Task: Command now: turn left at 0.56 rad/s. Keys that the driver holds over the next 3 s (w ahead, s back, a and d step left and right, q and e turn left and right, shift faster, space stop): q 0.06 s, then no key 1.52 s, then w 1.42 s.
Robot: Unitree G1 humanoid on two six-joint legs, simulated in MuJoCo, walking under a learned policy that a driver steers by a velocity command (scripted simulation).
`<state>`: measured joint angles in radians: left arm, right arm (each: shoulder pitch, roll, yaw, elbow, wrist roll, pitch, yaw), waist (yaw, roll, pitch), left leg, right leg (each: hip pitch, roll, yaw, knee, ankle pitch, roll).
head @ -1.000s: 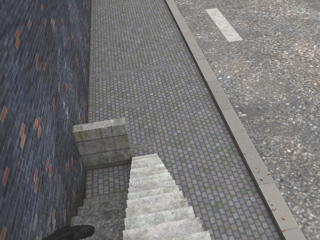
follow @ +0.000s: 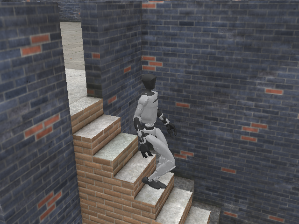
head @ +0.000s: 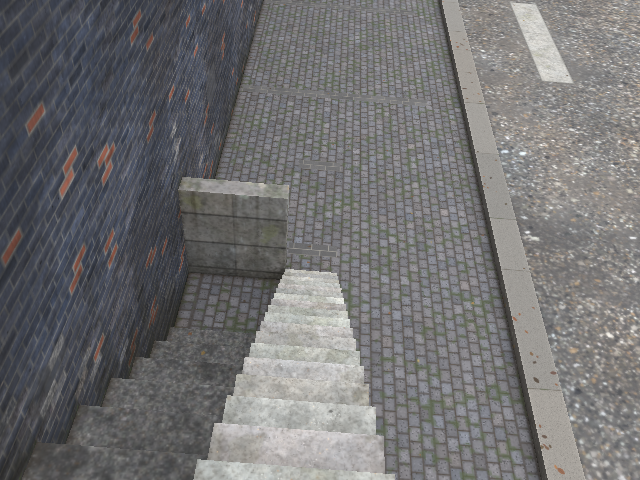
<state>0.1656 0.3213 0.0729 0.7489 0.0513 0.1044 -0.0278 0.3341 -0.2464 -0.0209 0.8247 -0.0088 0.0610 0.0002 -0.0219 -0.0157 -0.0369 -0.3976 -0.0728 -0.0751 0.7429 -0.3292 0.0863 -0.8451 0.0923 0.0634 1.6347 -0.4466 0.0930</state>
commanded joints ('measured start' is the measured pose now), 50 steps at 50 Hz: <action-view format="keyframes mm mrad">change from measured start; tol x16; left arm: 1 3 55 12 -38 -17 19 6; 15 43 -26 -53 -8 -53 -45 -15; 19 347 83 -31 87 -35 -91 -9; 26 50 0 -69 46 -27 -161 -19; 32 254 28 -69 123 -24 -128 -6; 50 85 11 -49 110 -33 -66 -52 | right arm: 1 -190 -115 -12 -118 9 -51 2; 50 -191 -86 22 19 26 -28 50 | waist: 1 111 58 14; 15 39 286 104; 19 141 -107 105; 31 69 -185 34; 50 62 56 26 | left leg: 1 -102 170 -349 -246 168 146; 8 73 158 -360 -230 76 162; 11 -55 208 -365 -251 274 183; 15 23 134 -400 -391 -72 156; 19 -470 -60 -156 -115 -286 -42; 26 113 -28 10 206 119 -89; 28 43 14 16 -12 -88 -95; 33 192 71 30 -301 59 -99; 40 241 158 -95 -321 463 -31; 50 285 171 -128 -363 514 -30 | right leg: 1 -71 29 -45 229 232 41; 7 -55 -1 -96 -76 183 41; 11 347 -45 -79 -278 259 -25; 12 373 -29 -127 -565 5 -48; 16 675 -52 -106 -1226 -16 -127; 19 945 -466 624 -1357 208 -204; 26 554 -267 105 -1269 710 -186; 32 723 -291 110 -1246 891 -174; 39 693 -204 19 -1223 413 -127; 50 697 -177 -32 -1266 251 -71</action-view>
